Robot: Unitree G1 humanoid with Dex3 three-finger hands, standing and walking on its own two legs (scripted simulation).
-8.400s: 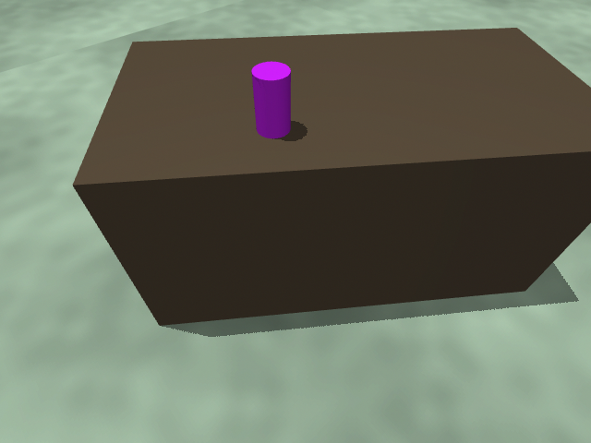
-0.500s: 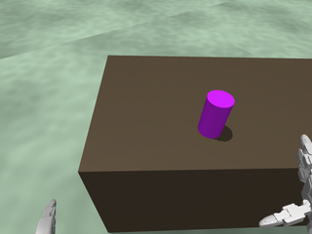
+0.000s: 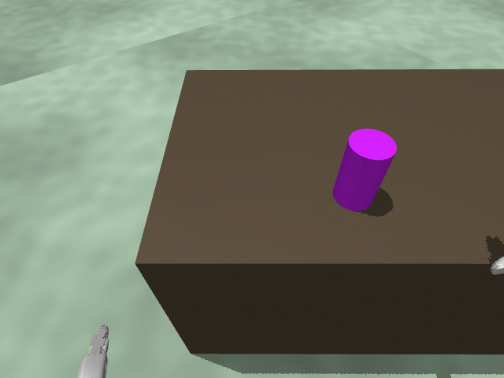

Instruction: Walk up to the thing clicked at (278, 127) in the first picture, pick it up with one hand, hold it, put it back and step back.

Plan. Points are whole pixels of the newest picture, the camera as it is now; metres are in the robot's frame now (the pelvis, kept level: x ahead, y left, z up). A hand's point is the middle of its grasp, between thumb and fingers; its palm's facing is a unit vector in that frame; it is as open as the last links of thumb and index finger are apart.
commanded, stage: go down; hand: right
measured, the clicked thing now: (361, 171) +0.51 -0.21 +0.00
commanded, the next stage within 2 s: none
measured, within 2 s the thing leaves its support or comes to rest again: neither
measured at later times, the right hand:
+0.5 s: hand out of the picture +0.37 -0.38 +0.12, palm faces +0.25 +0.97 +0.00, open 17.4 cm
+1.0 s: hand out of the picture +0.39 -0.40 +0.12, palm faces +0.26 +0.97 +0.01, open 17.5 cm
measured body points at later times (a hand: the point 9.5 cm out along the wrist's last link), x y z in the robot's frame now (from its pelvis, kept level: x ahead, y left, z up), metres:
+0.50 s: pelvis +0.01 +0.00 -0.01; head +0.05 -0.02 +0.44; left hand +0.15 +0.25 -0.09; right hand +0.35 -0.43 +0.12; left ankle +0.04 +0.13 -0.74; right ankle -0.02 -0.13 -0.74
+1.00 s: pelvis +0.01 -0.01 -0.02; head +0.07 -0.03 +0.43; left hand +0.15 +0.25 -0.09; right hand +0.37 -0.45 +0.13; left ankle +0.04 +0.13 -0.74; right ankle -0.02 -0.13 -0.74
